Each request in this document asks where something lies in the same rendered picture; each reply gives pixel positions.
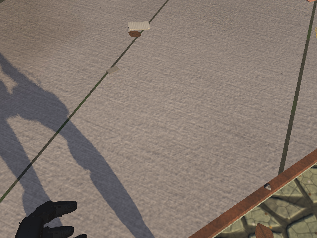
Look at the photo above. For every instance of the robot left hand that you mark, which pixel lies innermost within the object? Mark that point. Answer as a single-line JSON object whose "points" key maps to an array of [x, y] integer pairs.
{"points": [[32, 226]]}

